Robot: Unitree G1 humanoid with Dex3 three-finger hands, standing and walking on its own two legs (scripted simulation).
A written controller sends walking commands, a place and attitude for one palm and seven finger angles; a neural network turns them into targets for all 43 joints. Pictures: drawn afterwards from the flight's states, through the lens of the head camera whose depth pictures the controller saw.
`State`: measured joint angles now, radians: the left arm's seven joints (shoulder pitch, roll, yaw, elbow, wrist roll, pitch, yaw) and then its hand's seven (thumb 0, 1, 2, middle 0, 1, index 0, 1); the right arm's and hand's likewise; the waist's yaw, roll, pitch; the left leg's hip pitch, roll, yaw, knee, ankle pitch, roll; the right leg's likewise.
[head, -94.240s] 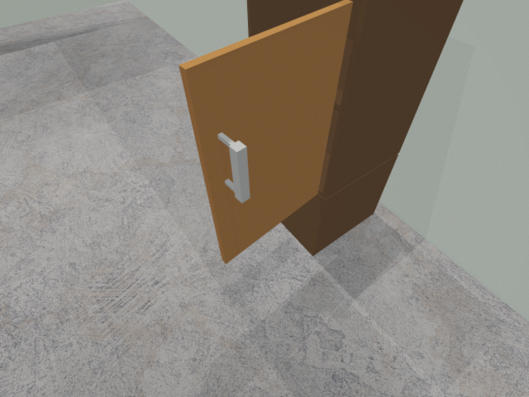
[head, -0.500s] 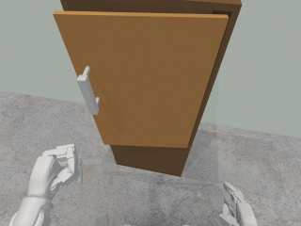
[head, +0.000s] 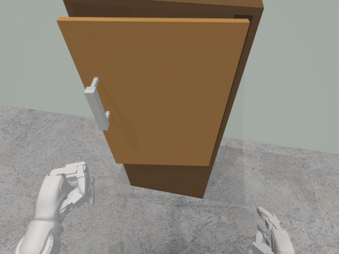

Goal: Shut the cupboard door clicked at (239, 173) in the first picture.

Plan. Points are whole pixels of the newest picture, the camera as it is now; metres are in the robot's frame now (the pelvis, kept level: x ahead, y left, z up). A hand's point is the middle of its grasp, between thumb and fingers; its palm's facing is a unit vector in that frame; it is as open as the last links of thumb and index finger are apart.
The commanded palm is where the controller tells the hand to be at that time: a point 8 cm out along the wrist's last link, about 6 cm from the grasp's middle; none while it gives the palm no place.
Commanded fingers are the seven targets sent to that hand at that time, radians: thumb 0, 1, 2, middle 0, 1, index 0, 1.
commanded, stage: bring the fist close to the handle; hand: left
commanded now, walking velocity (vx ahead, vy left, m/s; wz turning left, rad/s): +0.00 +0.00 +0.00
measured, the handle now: (100, 104) +0.47 +0.23 +0.08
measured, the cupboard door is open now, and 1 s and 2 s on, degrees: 9 9 5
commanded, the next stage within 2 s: push the door shut along its arc in 1.42 s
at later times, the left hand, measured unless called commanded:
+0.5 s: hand (95, 160) +0.30 +0.19 +0.08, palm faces +0.05 -1.00 -0.04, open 3.1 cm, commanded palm +0.27 +0.24 +0.08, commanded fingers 0.00 0.90 0.90 -1.30 -1.50 -1.30 -1.50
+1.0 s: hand (102, 134) +0.37 +0.19 +0.08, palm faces +0.04 -1.00 -0.03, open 3.1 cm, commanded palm +0.35 +0.24 +0.08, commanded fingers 0.00 0.90 0.90 -1.30 -1.50 -1.30 -1.50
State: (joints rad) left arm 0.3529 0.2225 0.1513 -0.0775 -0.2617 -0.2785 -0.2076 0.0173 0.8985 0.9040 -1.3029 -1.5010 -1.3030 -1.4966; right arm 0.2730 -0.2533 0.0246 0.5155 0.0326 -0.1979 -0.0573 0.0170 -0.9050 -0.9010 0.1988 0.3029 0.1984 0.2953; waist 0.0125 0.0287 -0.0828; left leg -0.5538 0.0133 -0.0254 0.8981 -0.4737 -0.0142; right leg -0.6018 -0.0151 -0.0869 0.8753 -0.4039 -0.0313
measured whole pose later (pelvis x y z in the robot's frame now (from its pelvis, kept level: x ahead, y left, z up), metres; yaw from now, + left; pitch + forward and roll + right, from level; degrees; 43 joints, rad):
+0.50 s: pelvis +0.00 +0.01 +0.00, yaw -1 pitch +8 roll +0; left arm 0.03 0.23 0.18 0.15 -0.23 -0.22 -0.15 0.02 0.90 0.90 -1.30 -1.50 -1.30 -1.50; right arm 0.27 -0.24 0.04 0.56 0.03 -0.18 -0.06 0.02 -0.90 -0.90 0.20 0.30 0.20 0.30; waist 0.00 0.02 -0.07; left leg -0.56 0.00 -0.01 0.88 -0.46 0.00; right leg -0.61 -0.02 -0.07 0.86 -0.39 -0.02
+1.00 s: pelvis -0.01 +0.00 +0.00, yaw -1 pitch +9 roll +0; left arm -0.34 0.29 0.25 0.58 -0.21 -0.27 -0.20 0.02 0.90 0.90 -1.30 -1.50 -1.30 -1.50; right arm 0.27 -0.26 0.03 0.62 0.03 -0.11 -0.06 0.01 -0.91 -0.90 0.20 0.30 0.20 0.30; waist -0.03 0.02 -0.07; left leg -0.59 0.01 -0.01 0.86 -0.43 -0.01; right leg -0.65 -0.02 -0.07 0.85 -0.36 -0.03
